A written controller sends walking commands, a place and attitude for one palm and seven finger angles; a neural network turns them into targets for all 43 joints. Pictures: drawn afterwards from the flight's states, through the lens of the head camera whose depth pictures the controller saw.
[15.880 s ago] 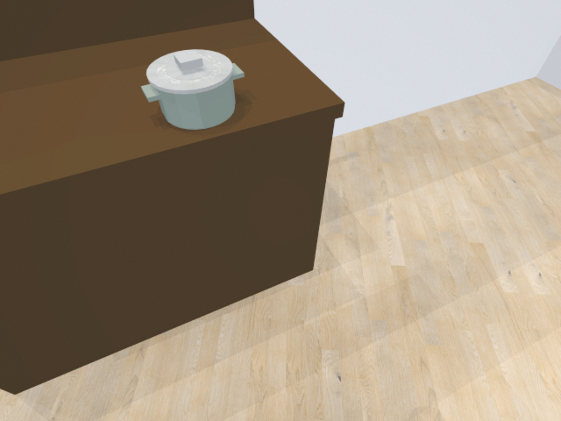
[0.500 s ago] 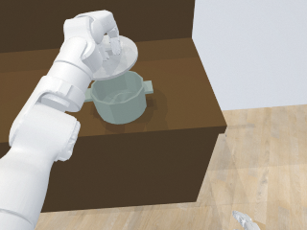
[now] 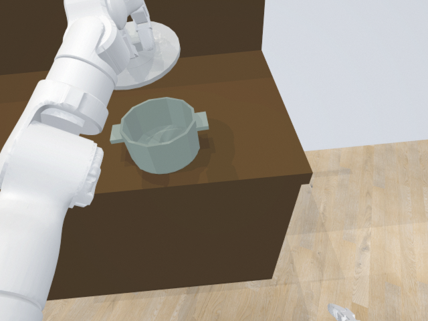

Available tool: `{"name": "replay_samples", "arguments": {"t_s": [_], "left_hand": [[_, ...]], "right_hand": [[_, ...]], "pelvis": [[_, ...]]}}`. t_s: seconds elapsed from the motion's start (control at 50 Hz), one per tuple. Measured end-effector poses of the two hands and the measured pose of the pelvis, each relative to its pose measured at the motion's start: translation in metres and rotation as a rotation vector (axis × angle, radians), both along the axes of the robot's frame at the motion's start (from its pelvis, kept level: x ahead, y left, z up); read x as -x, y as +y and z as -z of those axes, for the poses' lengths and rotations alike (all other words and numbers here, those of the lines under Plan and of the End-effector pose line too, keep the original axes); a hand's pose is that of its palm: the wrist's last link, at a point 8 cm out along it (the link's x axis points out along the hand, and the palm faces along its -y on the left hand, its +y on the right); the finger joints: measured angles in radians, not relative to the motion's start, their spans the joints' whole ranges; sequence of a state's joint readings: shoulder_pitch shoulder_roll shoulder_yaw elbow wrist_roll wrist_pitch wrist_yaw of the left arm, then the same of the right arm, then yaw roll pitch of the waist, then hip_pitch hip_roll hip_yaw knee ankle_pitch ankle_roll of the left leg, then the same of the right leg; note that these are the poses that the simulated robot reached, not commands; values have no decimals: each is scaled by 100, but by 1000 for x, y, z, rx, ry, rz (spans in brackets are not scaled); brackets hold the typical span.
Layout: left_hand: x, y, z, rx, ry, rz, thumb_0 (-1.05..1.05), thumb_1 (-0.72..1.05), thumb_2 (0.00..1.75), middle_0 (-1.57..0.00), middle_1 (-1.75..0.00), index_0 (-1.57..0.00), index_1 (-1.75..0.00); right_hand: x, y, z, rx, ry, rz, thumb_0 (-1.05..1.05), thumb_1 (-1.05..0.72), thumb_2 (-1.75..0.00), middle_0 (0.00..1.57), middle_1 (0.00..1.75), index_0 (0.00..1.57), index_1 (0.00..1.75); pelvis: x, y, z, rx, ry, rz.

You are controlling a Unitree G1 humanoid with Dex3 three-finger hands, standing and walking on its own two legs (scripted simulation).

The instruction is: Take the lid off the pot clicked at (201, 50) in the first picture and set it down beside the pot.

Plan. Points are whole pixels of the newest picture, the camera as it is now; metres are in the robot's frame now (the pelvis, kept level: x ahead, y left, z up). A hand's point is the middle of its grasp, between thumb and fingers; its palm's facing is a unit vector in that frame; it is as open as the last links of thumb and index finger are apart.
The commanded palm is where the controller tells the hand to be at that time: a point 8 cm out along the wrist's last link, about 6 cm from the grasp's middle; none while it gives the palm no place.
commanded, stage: lift the lid straight up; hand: left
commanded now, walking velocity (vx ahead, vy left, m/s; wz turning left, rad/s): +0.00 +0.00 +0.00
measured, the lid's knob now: (126, 41) +0.51 +0.14 +0.29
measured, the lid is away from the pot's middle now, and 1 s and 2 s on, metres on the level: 0.02 0.08 0.20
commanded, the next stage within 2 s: move the lid sideways beside the pot in 0.36 s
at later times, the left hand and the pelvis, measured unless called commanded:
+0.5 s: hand (114, 32) +0.47 +0.14 +0.32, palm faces -0.09 -0.09 -0.99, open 5.5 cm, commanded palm +0.44 +0.14 +0.38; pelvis +0.00 +0.00 +0.00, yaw +1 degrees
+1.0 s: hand (85, 37) +0.47 +0.19 +0.32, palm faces -0.08 -0.07 -0.99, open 5.5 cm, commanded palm +0.44 +0.20 +0.38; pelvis +0.00 +0.00 +0.00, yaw +1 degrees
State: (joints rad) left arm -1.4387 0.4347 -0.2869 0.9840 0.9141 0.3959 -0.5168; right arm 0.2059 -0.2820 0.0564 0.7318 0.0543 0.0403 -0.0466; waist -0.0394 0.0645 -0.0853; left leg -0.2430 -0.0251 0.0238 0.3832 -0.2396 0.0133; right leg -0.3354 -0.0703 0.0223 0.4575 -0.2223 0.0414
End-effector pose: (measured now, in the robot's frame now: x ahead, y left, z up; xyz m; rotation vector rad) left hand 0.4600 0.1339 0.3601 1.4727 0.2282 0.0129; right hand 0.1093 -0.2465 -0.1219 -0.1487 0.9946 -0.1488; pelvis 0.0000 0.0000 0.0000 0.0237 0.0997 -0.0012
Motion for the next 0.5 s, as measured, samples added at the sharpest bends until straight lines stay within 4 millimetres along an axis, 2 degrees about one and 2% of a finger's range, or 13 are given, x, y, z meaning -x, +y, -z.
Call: {"name": "replay_samples", "arguments": {"t_s": [0.24, 0.5], "left_hand": [[5, 11, -18, 7, -39, -24, 1, 22, 95, -52, -83, -97, -105], [8, 10, -16, -16, -43, -13, 1, 23, 95, -52, -83, -97, -105]], "right_hand": [[-12, 1, -4, 2, -26, -13, 1, -90, -90, 20, 30, 20, 30], [-26, 13, -8, -15, -61, -40, 1, -90, -90, 20, 30, 20, 30]], "pelvis": [[-2, 2, 0, 3, 4, -5], [-1, 4, 0, 5, 8, -13]]}}
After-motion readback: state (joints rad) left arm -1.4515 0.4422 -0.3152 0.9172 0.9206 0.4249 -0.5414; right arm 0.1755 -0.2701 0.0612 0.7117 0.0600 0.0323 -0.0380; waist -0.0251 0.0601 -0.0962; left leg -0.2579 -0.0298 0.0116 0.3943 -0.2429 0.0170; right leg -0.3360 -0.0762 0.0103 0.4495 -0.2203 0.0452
